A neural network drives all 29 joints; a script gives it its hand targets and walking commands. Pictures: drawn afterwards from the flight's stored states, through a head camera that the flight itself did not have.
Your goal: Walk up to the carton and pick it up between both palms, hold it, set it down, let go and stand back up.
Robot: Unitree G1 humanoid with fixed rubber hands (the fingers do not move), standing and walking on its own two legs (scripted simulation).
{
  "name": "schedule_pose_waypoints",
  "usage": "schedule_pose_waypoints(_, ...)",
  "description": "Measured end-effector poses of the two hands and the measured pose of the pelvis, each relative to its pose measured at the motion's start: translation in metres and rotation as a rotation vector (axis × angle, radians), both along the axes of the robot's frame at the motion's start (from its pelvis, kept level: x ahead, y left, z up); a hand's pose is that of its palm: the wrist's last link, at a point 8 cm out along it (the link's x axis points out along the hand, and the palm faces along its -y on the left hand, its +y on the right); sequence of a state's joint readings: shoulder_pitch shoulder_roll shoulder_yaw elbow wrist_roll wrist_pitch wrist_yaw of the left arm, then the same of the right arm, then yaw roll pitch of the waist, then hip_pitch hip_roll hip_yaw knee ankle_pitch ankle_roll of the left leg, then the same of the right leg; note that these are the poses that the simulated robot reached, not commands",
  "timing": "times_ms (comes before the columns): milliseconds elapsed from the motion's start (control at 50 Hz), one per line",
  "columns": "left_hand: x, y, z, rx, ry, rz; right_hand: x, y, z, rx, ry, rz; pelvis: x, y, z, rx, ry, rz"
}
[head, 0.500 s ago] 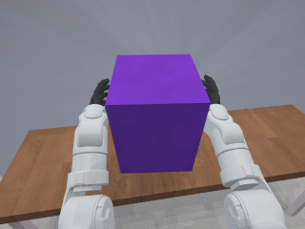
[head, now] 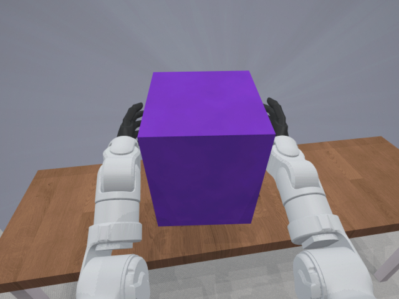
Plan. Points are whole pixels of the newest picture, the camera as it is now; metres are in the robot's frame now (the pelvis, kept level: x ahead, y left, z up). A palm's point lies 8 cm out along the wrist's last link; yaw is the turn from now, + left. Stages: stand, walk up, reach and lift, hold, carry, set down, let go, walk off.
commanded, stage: hold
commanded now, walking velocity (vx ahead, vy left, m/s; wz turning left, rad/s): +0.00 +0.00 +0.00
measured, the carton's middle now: (203, 149) +0.38 +0.01 +0.17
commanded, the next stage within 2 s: set down in 1.06 s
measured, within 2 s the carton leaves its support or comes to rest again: neither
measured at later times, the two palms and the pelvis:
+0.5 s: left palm (128, 140) +0.36 +0.15 +0.21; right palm (276, 137) +0.37 -0.14 +0.21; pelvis +0.00 +0.00 +0.00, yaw +0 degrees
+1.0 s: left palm (128, 141) +0.36 +0.15 +0.21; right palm (276, 137) +0.37 -0.14 +0.20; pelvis +0.00 +0.00 +0.00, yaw +0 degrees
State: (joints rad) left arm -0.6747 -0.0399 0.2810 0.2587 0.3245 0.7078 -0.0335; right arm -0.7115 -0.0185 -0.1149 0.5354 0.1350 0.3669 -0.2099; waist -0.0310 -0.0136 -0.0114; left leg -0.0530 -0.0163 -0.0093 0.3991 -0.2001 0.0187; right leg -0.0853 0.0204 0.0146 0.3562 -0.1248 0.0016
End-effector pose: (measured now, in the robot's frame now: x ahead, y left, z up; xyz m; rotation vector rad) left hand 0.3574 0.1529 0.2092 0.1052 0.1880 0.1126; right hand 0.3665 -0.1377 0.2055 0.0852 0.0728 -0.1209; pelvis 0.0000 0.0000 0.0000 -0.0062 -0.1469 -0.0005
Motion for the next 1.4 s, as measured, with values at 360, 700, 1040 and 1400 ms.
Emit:
schedule_pose_waypoints(360, 0.0, 0.0, 0.001, 0.0, -0.002, 0.0, 0.0, 0.0, 0.0, 0.0, -0.003, 0.0, 0.0, 0.0, 0.0, 0.0, 0.0, 0.0)
schedule_pose_waypoints(700, 0.0, 0.0, 0.0, 0.0, -0.001, -0.001, 0.0, 0.0, 0.0, 0.0, -0.003, -0.001, 0.0, 0.0, 0.0, 0.0, 0.0, 0.0)
schedule_pose_waypoints(1040, 0.001, -0.001, -0.001, 0.0, 0.002, -0.002, 0.0, -0.001, -0.001, 0.001, 0.0, -0.002, 0.0, 0.0, 0.0, 0.0, 0.0, 0.0)
schedule_pose_waypoints(1400, 0.009, -0.003, 0.014, 0.024, -0.126, -0.013, 0.006, -0.003, 0.013, -0.051, -0.133, -0.012, 0.003, -0.001, 0.0, 0.002, 0.005, 0.0)
